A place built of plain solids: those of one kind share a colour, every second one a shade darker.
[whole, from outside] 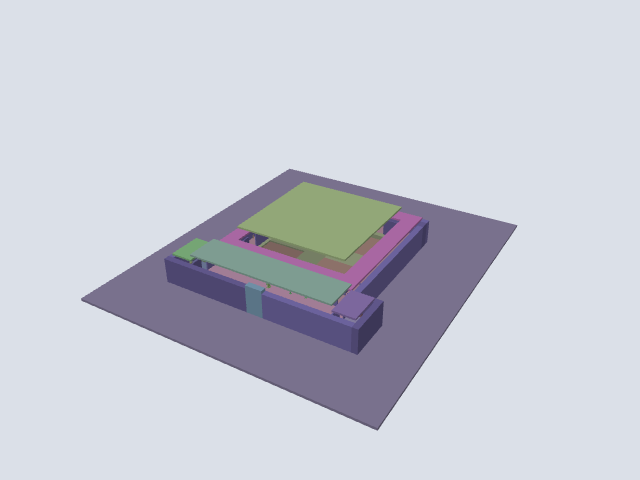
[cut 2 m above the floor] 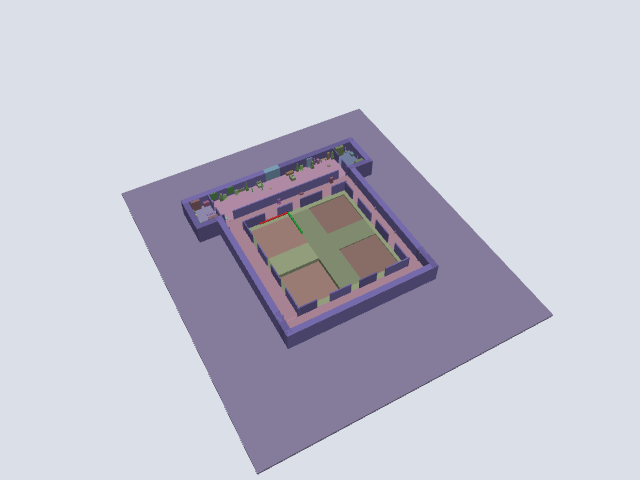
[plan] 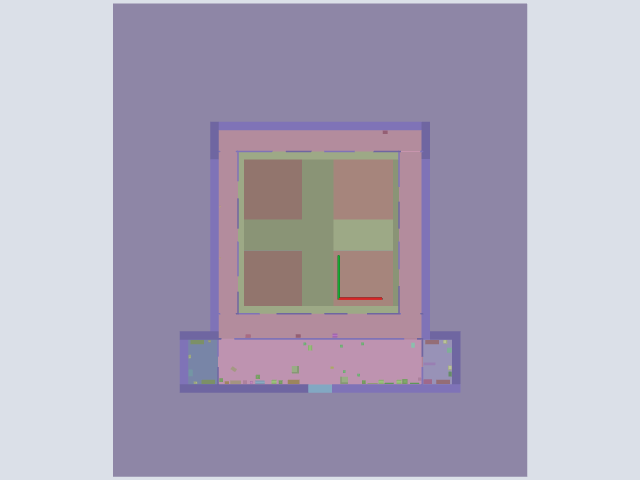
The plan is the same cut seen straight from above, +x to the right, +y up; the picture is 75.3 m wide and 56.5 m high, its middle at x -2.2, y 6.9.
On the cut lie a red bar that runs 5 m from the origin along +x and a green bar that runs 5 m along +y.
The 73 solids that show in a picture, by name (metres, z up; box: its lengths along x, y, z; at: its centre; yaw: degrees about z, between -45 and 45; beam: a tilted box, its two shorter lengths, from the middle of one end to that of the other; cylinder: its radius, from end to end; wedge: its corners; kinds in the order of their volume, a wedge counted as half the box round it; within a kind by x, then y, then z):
{
 "ground_under_all_1": {"box": [48.76, 55.73, 0.4], "at": [-2.18, 6.88, -1.55]},
 "wall_1": {"box": [1.0, 7.25, 4.19], "at": [-18.21, -7.46, 0.69]},
 "wall_2": {"box": [4.6, 1.0, 4.19], "at": [-16.41, -4.33, 0.69]},
 "wall_3": {"box": [5.4, 1.0, 4.19], "at": [-16.0, -10.58, 0.69]},
 "wall_4": {"box": [1.0, 3.95, 4.19], "at": [-14.61, -2.85, 0.69]},
 "wall_5": {"box": [1.0, 20.9, 4.19], "at": [-14.61, 7.77, 0.69]},
 "wall_6": {"box": [1.0, 4.4, 4.19], "at": [-14.61, 18.62, 0.69]},
 "wall_7": {"box": [0.2, 2.23, 4.19], "at": [-14.21, -9.17, 0.69]},
 "wall_8": {"box": [0.2, 2.23, 4.19], "at": [-14.21, -5.74, 0.69]},
 "wall_9": {"box": [0.2, 2.7, 4.19], "at": [-11.86, -0.53, 0.69]},
 "wall_10": {"box": [0.2, 4.1, 4.19], "at": [-11.86, 4.67, 0.69]},
 "wall_11": {"box": [0.2, 3.6, 4.19], "at": [-11.86, 10.02, 0.69]},
 "wall_12": {"box": [0.2, 3.6, 4.19], "at": [-11.86, 15.62, 0.69]},
 "wall_13": {"box": [2.68, 0.2, 4.19], "at": [-10.62, -1.78, 0.69]},
 "wall_14": {"box": [4.18, 0.2, 4.19], "at": [-9.87, 17.32, 0.69]},
 "wall_15": {"box": [11.53, 1.0, 4.19], "at": [-9.34, -10.58, 0.69]},
 "wall_16": {"box": [4.12, 0.2, 4.19], "at": [-5.27, -1.78, 0.69]},
 "wall_17": {"box": [3.02, 0.2, 4.19], "at": [-4.72, 17.32, 0.69]},
 "wall_18": {"box": [20.0, 0.2, 4.19], "at": [-2.28, -4.73, 0.69]},
 "wall_19": {"box": [25.85, 1.0, 4.19], "at": [-2.18, 20.32, 0.69]},
 "wall_20": {"box": [2.75, 0.2, 4.19], "at": [-0.33, -1.78, 0.69]},
 "wall_21": {"box": [2.75, 0.2, 4.19], "at": [-0.33, -1.78, 0.69]},
 "wall_22": {"box": [3.6, 0.2, 4.19], "at": [0.1, 17.32, 0.69]},
 "wall_23": {"box": [11.53, 1.0, 4.19], "at": [4.98, -10.58, 0.69]},
 "wall_24": {"box": [3.85, 0.2, 4.19], "at": [5.27, -1.78, 0.69]},
 "wall_25": {"box": [3.1, 0.2, 4.19], "at": [5.65, 17.32, 0.69]},
 "wall_26": {"box": [0.2, 3.38, 4.19], "at": [7.09, -0.19, 0.69]},
 "wall_27": {"box": [0.2, 3.27, 4.19], "at": [7.09, 5.08, 0.69]},
 "wall_28": {"box": [0.2, 3.17, 4.19], "at": [7.09, 9.81, 0.69]},
 "wall_29": {"box": [0.2, 4.28, 4.19], "at": [7.09, 15.28, 0.69]},
 "wall_30": {"box": [0.2, 2.23, 4.19], "at": [9.85, -9.17, 0.69]},
 "wall_31": {"box": [1.0, 3.95, 4.19], "at": [10.25, -2.85, 0.69]},
 "wall_32": {"box": [1.0, 20.9, 4.19], "at": [10.25, 7.77, 0.69]},
 "wall_33": {"box": [1.0, 4.4, 4.19], "at": [10.25, 18.62, 0.69]},
 "wall_34": {"box": [5.4, 1.0, 4.19], "at": [11.64, -10.58, 0.69]},
 "wall_35": {"box": [4.6, 1.0, 4.19], "at": [12.04, -4.33, 0.69]},
 "wall_36": {"box": [1.0, 7.25, 4.19], "at": [13.85, -7.46, 0.69]},
 "floor_corr_1": {"box": [2.35, 19.1, 1.4], "at": [-13.03, 7.77, -0.7]},
 "floor_corr_2": {"box": [24.05, 2.95, 1.4], "at": [-2.18, -3.25, -0.7]},
 "floor_corr_3": {"box": [24.05, 2.6, 1.4], "at": [-2.18, 18.62, -0.7]},
 "floor_corr_4": {"box": [2.75, 19.1, 1.4], "at": [8.47, 7.77, -0.7]},
 "floor_gang_1": {"box": [0.7, 17.25, 1.4], "at": [-11.51, 7.75, -0.7]},
 "floor_gang_2": {"box": [6.85, 3.7, 1.4], "at": [-7.73, 7.47, -0.7]},
 "floor_gang_3": {"box": [3.7, 17.25, 1.4], "at": [-2.46, 7.75, -0.7]},
 "floor_gang_4": {"box": [18.95, 0.9, 1.4], "at": [-2.38, -1.33, -0.7]},
 "floor_gang_5": {"box": [18.95, 0.95, 1.4], "at": [-2.38, 16.84, -0.7]},
 "floor_gang_6": {"box": [7.0, 3.7, 1.4], "at": [2.9, 7.47, -0.7]},
 "floor_gang_7": {"box": [0.7, 17.25, 1.4], "at": [6.75, 7.75, -0.7]},
 "step_tier_1": {"box": [6.85, 6.5, 1.16], "at": [-7.73, 2.37, -0.82]},
 "step_tier_2": {"box": [6.85, 7.05, 1.21], "at": [-7.73, 12.85, -0.8]},
 "step_tier_3": {"box": [7.0, 6.5, 1.4], "at": [2.9, 2.37, -0.7]},
 "step_tier_4": {"box": [7.0, 7.05, 0.67], "at": [2.9, 12.85, -1.06]},
 "floor_foyer_1": {"box": [24.05, 5.45, 1.4], "at": [-2.18, -7.46, -0.7]},
 "ceil_hall_1": {"box": [18.95, 19.1, 0.3], "at": [-2.38, 7.77, 5.8]},
 "ceil_corr_1": {"box": [2.35, 19.1, 0.3], "at": [-13.03, 7.77, 3.4]},
 "ceil_corr_2": {"box": [24.05, 2.95, 0.3], "at": [-2.18, -3.25, 3.4]},
 "ceil_corr_3": {"box": [24.05, 2.6, 0.3], "at": [-2.18, 18.62, 3.4]},
 "ceil_corr_4": {"box": [2.75, 19.1, 0.3], "at": [8.47, 7.77, 3.4]},
 "ceil_foyer_1": {"box": [24.05, 5.45, 0.3], "at": [-2.18, -7.46, 4.35]},
 "floor_cloaks_1": {"box": [3.6, 5.45, 1.4], "at": [11.64, -7.46, -0.7]},
 "floor_store_1": {"box": [3.6, 5.45, 1.4], "at": [-16.0, -7.46, -0.7]},
 "door_leaf_1": {"box": [2.8, 0.97, 4.67], "at": [-2.18, -10.6, 0.94]},
 "ceil_cloaks_1": {"box": [3.6, 5.45, 0.3], "at": [11.64, -7.46, 3.4]},
 "ceil_store_1": {"box": [3.6, 5.45, 0.3], "at": [-16.0, -7.46, 3.4]},
 "shelves_cloaks_1": {"box": [1.6, 0.5, 2.0], "at": [10.99, -5.11, 1.0]},
 "shelves_cloaks_2": {"box": [1.6, 0.5, 2.0], "at": [12.29, -9.8, 1.0]},
 "shelves_store_1": {"box": [1.6, 0.5, 2.0], "at": [-16.66, -5.11, 1.0]},
 "shelves_store_2": {"box": [1.6, 0.5, 2.0], "at": [-15.36, -9.8, 1.0]},
 "poster_case_foyer_1": {"box": [1.1, 0.14, 1.6], "at": [5.95, -9.98, 1.3]},
 "poster_case_foyer_2": {"box": [1.1, 0.14, 1.6], "at": [8.95, -9.98, 1.3]},
 "case_cloaks_1": {"box": [1.0, 0.55, 0.81], "at": [10.49, -9.78, 0.49]},
 "bench_foyer_1": {"box": [1.4, 0.5, 0.46], "at": [-5.3, -9.8, 0.22]},
 "standee_foyer_1": {"box": [1.13, 0.14, 1.89], "at": [-9.27, -9.84, 0.99]}
}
